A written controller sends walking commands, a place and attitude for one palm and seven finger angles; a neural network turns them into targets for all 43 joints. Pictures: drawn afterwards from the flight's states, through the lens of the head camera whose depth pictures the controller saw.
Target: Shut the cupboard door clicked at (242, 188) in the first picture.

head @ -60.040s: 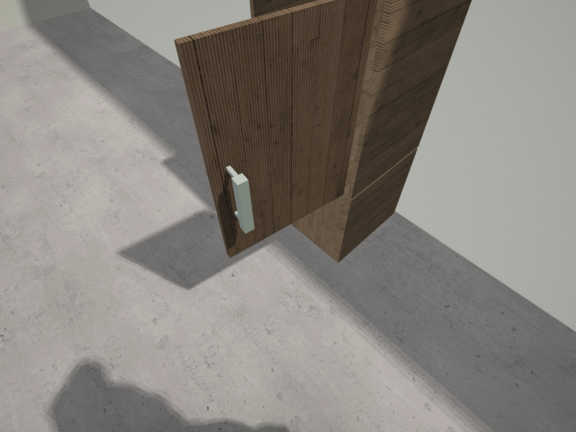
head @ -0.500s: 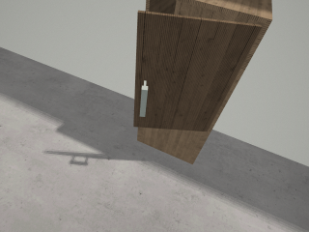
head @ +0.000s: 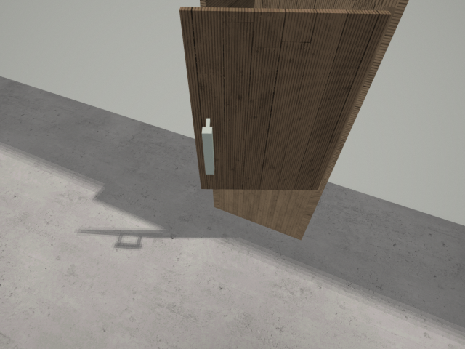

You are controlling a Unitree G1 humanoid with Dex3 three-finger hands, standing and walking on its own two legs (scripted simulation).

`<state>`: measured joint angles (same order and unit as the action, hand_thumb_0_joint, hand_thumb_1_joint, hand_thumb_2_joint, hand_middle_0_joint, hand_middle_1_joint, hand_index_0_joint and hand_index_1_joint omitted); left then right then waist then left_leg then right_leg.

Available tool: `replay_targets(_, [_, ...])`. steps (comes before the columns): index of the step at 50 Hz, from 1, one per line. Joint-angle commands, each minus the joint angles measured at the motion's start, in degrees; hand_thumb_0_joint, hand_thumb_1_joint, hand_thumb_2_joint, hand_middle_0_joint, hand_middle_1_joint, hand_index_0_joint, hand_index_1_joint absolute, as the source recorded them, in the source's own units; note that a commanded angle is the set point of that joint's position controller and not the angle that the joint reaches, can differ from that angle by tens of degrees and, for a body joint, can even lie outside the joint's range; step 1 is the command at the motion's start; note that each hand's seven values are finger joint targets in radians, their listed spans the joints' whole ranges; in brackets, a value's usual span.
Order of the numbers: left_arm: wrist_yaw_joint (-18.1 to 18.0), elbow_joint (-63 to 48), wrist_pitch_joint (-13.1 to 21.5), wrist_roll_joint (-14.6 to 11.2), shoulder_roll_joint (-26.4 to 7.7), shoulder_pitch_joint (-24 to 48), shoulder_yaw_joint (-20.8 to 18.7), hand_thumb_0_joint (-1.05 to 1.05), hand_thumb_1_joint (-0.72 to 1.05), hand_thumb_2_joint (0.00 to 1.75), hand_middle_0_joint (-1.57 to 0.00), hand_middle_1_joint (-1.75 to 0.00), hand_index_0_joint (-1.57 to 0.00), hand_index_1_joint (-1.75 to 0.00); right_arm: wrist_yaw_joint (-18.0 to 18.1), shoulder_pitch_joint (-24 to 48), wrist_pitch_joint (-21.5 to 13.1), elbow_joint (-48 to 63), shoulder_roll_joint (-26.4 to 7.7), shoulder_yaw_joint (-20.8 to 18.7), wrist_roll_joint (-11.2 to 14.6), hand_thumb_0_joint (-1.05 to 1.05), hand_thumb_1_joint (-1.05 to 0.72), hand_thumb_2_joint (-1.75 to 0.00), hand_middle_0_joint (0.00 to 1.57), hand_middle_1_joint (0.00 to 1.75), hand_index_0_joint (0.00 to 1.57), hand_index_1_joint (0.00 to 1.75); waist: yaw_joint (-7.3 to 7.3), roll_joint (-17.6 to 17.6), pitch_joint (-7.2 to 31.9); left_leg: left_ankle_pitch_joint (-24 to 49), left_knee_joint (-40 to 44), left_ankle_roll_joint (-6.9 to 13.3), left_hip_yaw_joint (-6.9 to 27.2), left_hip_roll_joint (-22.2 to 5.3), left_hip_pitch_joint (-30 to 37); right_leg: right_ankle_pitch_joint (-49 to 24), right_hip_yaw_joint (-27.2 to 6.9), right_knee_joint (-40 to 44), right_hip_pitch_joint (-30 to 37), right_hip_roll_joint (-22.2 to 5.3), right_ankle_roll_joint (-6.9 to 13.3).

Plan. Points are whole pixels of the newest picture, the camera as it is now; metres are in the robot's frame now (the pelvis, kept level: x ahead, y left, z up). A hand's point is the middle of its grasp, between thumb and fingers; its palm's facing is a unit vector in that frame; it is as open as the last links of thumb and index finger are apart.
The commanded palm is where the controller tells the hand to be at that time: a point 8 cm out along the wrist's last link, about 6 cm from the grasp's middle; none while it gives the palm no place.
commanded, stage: look again from close up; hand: left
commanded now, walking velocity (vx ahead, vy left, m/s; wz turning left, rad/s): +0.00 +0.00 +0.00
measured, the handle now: (209, 146) +0.64 +0.10 -0.10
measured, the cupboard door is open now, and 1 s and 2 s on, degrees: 23 23 23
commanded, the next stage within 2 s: shuffle to correct the standing spot in 0.60 s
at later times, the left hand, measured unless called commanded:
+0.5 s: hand out of the picture +0.00 +0.17 -0.17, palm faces +0.04 -0.98 -0.17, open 7.3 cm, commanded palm none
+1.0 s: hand out of the picture +0.02 +0.15 -0.18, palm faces +0.06 -0.98 -0.16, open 7.3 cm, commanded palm none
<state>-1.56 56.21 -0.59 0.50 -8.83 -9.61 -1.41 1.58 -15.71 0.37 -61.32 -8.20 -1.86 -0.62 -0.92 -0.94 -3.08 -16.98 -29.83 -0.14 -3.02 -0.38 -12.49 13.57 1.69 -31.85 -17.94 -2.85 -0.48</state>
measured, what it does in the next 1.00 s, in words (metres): shifts its weight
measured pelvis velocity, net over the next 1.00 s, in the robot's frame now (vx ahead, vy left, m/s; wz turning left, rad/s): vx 0.06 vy -0.02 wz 0.01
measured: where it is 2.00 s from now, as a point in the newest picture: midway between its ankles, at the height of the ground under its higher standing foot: outside the picture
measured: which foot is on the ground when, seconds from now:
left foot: down 0.00-1.00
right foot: down 0.00-1.00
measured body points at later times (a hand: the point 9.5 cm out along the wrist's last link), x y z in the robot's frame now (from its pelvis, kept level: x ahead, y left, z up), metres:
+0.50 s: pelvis +0.00 +0.00 +0.01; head +0.02 +0.01 +0.46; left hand -0.01 +0.22 -0.15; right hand +0.01 -0.22 -0.15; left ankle -0.01 +0.12 -0.73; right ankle +0.04 -0.12 -0.73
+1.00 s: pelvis +0.06 -0.02 +0.00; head +0.07 -0.02 +0.45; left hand +0.02 +0.20 -0.16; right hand +0.00 -0.22 -0.16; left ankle -0.01 +0.12 -0.73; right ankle +0.04 -0.12 -0.73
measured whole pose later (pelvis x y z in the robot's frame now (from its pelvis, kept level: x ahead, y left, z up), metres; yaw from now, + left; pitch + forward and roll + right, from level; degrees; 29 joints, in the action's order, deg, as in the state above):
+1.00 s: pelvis +0.06 -0.02 +0.00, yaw +1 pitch +1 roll +0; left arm 0.0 62.7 0.7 1.5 -7.6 -20.9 -2.2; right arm 1.8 -22.6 -0.8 -65.0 -5.1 -1.4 -1.3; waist -0.2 -0.2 -0.6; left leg -22.5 -31.0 -0.6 -1.7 -2.5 -9.1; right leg 19.9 3.6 -33.9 -14.6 -1.1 1.0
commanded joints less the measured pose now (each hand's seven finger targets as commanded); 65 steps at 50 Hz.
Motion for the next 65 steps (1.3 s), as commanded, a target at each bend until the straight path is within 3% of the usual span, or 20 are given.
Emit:
replay_targets(1, [-0.6, -3.1, 0.5, 0.4, -7.3, -3.7, -1.7, 0.0, 0.9, 0.9, -0.2, -0.3, -0.2, -0.3, 0.0, -3.8, -0.2, 2.8, -4.5, -0.8, -0.2, 0.0, -0.9, -0.9, 0.2, 0.3, 0.2, 0.3, 0.79, -0.7, 4.1, 8.9, 3.8, 0.9, 3.3, -4.1, -1.9, -12.4, -6.8, 5.1, 4.8, -5.9, 3.5])
replay_targets(7, [-0.3, -2.5, 0.5, 0.4, -6.0, -4.7, -1.1, 0.0, 0.9, 0.9, -0.2, -0.3, -0.2, -0.3, -0.2, -1.8, -0.7, 3.6, -5.4, -0.4, -0.3, 0.0, -0.9, -0.9, 0.2, 0.3, 0.2, 0.3, 1.36, 1.5, 3.2, 6.2, 7.9, 1.8, 5.1, -5.4, -3.0, -6.9, -5.2, 5.8, 5.5, -3.2, 2.1])
replay_targets(17, [0.0, 1.2, 1.0, 0.3, -5.7, -7.3, -0.1, 0.0, 0.9, 0.9, -0.2, -0.3, -0.2, -0.3, -0.3, -2.5, -0.9, 1.4, -5.0, 0.7, -0.2, 0.0, -0.9, -0.9, 0.2, 0.3, 0.2, 0.3, 1.06, 0.1, -0.8, 0.4, 11.2, 1.5, 5.0, -4.8, -2.2, 1.1, -5.3, 11.1, 3.9, -3.1, 1.6])
replay_targets(35, [-0.4, 5.9, 1.9, 0.2, -3.3, -12.3, 0.7, 0.0, 0.9, 0.9, -0.2, -0.3, -0.2, -0.3, 0.3, -6.2, -1.7, -2.9, -2.5, 1.5, 0.1, 0.0, -0.9, -0.9, 0.2, 0.3, 0.2, 0.3, 1.56, 0.6, -1.2, 5.4, 11.4, 1.2, 4.2, -4.8, -1.2, -4.7, -3.5, 10.7, 7.0, -3.3, 1.8])
replay_targets(39, [0.2, 5.8, 1.2, 0.8, -2.5, -12.5, 0.1, 0.0, 0.9, 0.9, -0.2, -0.3, -0.2, -0.3, 0.2, -7.8, -1.2, -3.3, -3.6, 0.6, -0.6, 0.0, -0.9, -0.9, 0.2, 0.3, 0.2, 0.3, 1.09, 3.4, -3.9, -14.1, 15.1, 2.9, 7.1, -6.9, -2.8, 10.4, -1.0, 6.9, 2.5, -0.8, 2.1])
replay_targets(41, [0.7, 4.9, 1.1, 1.1, -1.8, -12.3, -0.2, 0.0, 0.9, 0.9, -0.2, -0.3, -0.2, -0.3, 0.1, -8.1, -1.0, -2.8, -4.5, 0.0, -0.8, 0.0, -0.9, -0.9, 0.2, 0.3, 0.2, 0.3, 0.89, 6.5, -7.4, -20.6, 18.0, 4.6, 10.7, -9.5, -5.3, 10.7, 1.3, 2.6, -0.2, 0.9, 2.3])
replay_targets(45, [1.5, 4.2, 1.6, 1.3, -1.1, -13.5, -0.8, 0.0, 0.9, 0.9, -0.2, -0.3, -0.2, -0.3, 0.4, -8.9, -1.7, -2.0, -4.7, -0.7, -0.9, 0.0, -0.9, -0.9, 0.2, 0.3, 0.2, 0.3, 1.29, 5.8, -7.4, -15.8, 15.4, 6.4, 12.2, -11.3, -4.6, 7.2, 1.7, 0.6, -0.9, 0.6, 3.0])
replay_targets(47, [1.5, 4.8, 2.1, 1.1, -1.8, -16.2, -1.3, 0.0, 0.9, 0.9, -0.2, -0.3, -0.2, -0.3, 0.5, -8.6, -2.1, -1.6, -4.1, -0.8, -0.9, 0.0, -0.9, -0.9, 0.2, 0.3, 0.2, 0.3, 2.13, 3.9, -5.0, -9.8, 10.3, 5.6, 8.8, -9.4, -5.4, 6.3, -0.5, 2.9, 3.3, -0.6, 3.7])
replay_targets(48, [1.5, 5.3, 2.3, 1.1, -2.5, -17.5, -1.6, 0.0, 0.9, 0.9, -0.2, -0.3, -0.2, -0.3, 0.6, -7.9, -2.2, -1.0, -3.3, -0.7, -0.8, 0.0, -0.9, -0.9, 0.2, 0.3, 0.2, 0.3, 2.76, -0.9, -5.6, -7.2, 6.0, 4.9, 6.5, -7.5, -8.3, 4.9, -3.0, 4.7, 6.4, -1.5, 4.5])
replay_targets(50, [0.8, 7.6, 3.0, 0.9, -6.3, -23.7, -2.7, 0.0, 0.9, 0.9, -0.2, -0.3, -0.2, -0.3, 0.3, -6.2, -2.6, 0.4, -0.4, 0.0, -0.7, 0.0, -0.9, -0.9, 0.2, 0.3, 0.2, 0.3, 4.6, -15.1, -1.6, -7.6, -12.2, 2.0, -3.9, -0.3, -18.4, -6.1, -15.1, 10.9, 18.7, -10.3, 9.1])
replay_targets(51, [0.4, 8.4, 3.3, 0.7, -6.7, -26.8, -2.8, 0.0, 0.9, 0.9, -0.2, -0.3, -0.2, -0.3, 0.1, -1.9, -2.6, 2.1, -1.0, 0.1, -0.6, 0.0, -0.9, -0.9, 0.2, 0.3, 0.2, 0.3, 6.3, -16.1, -0.8, -15.5, -21.8, 1.7, -3.2, -0.9, -23.2, -14.9, -20.3, 13.2, 21.2, -14.7, 13.1])
replay_targets(53, [-0.4, 8.1, 3.3, 1.1, -5.6, -26.1, -2.5, 0.0, 0.9, 0.9, -0.2, -0.3, -0.2, -0.3, -0.3, 2.6, -2.9, 3.9, -0.8, -0.1, -0.2, 0.0, -0.9, -0.9, 0.2, 0.3, 0.2, 0.3, 5.83, -6.0, -0.8, -18.2, -29.7, 1.8, -0.4, -3.2, -26.3, -22.1, -20.0, 12.1, 21.4, -17.3, 17.5])
replay_targets(56, [-0.4, 6.1, 3.3, 1.6, -5.3, -19.2, -2.0, 0.0, 0.9, 0.9, -0.2, -0.3, -0.2, -0.3, -1.1, 0.9, -2.9, 3.1, 0.7, 0.0, -0.2, 0.0, -0.9, -0.9, 0.2, 0.3, 0.2, 0.3, 1.88, -5.4, 0.6, -12.4, -17.3, 1.9, -1.5, -3.6, -15.5, -16.8, -11.7, 10.9, 12.2, -12.9, 13.7])
replay_targets(58, [0.2, 5.4, 2.8, 1.1, -4.5, -14.8, -1.7, 0.0, 0.9, 0.9, -0.2, -0.3, -0.2, -0.3, -0.8, -5.7, -2.9, 0.3, 1.7, 0.1, -0.6, 0.0, -0.9, -0.9, 0.2, 0.3, 0.2, 0.3, -2.06, -4.7, -0.8, 1.1, -3.3, 1.5, -6.3, -0.6, 1.4, -8.4, -5.1, 7.8, -0.1, -7.4, 9.8])
replay_targets(59, [0.5, 5.1, 2.5, 0.8, -3.3, -14.2, -1.5, 0.0, 0.9, 0.9, -0.2, -0.3, -0.2, -0.3, -0.3, -11.0, -3.1, -1.8, -0.6, -0.3, -0.8, 0.0, -0.9, -0.9, 0.2, 0.3, 0.2, 0.3, -3.98, -0.3, 0.2, 4.4, 2.4, 1.9, -3.6, -2.5, 9.9, -6.4, -2.4, -0.8, -4.6, -4.4, 7.7])
replay_targets(60, [1.0, 3.9, 2.4, 0.5, -0.5, -15.4, -1.1, 0.0, 0.9, 0.9, -0.2, -0.3, -0.2, -0.3, 0.3, -16.1, -3.7, -2.8, -6.8, -1.7, -1.5, 0.0, -0.9, -0.9, 0.2, 0.3, 0.2, 0.3, -5.12, 13.6, 2.5, 6.2, 9.3, 7.3, 17.3, -17.3, 17.1, 4.7, 2.1, -15.9, -14.6, 1.2, 3.6])
replay_targets(61, [1.1, 1.9, 2.6, 0.7, -1.6, -13.3, -1.1, 0.0, 0.9, 0.9, -0.2, -0.3, -0.2, -0.3, 0.9, -19.6, -3.2, -2.7, -11.2, -2.4, -1.6, 0.0, -0.9, -0.9, 0.2, 0.3, 0.2, 0.3, -6.27, 14.9, 3.3, 12.2, 15.3, 14.3, 31.2, -29.1, 16.4, 19.2, 1.7, -29.5, -19.1, 2.7, 3.1])
replay_targets(62, [1.1, 1.0, 2.2, 1.5, -2.4, -9.8, -1.5, 0.0, 0.9, 0.9, -0.2, -0.3, -0.2, -0.3, 1.1, -16.8, -2.9, -2.3, -11.6, -2.4, -1.5, 0.0, -0.9, -0.9, 0.2, 0.3, 0.2, 0.3, -5.27, 8.0, -0.8, 13.4, 15.6, 15.8, 29.5, -29.2, 10.8, 17.8, -1.6, -36.1, -21.1, 0.7, 3.2])
replay_targets(63, [1.2, 1.0, 2.1, 1.7, -2.2, -8.7, -1.5, 0.0, 0.9, 0.9, -0.2, -0.3, -0.2, -0.3, 1.3, -13.4, -3.2, -1.4, -10.0, -1.9, -1.5, 0.0, -0.9, -0.9, 0.2, 0.3, 0.2, 0.3, -3.59, 9.3, -3.5, 17.9, 15.0, 15.5, 27.3, -27.7, 7.4, 14.8, -2.7, -39.9, -23.2, -1.0, 2.6])
replay_targets(65, [2.0, 2.0, 1.4, 1.5, -1.5, -10.1, -1.9, 0.0, 0.9, 0.9, -0.2, -0.3, -0.2, -0.3, 1.4, -7.4, -4.0, 0.4, -6.9, -0.8, -1.4, 0.0, -0.9, -0.9, 0.2, 0.3, 0.2, 0.3, -0.36, 8.7, -4.3, 24.0, 14.1, 12.0, 15.0, -22.8, 3.3, 9.4, -3.1, -38.8, -20.5, -3.0, 1.3])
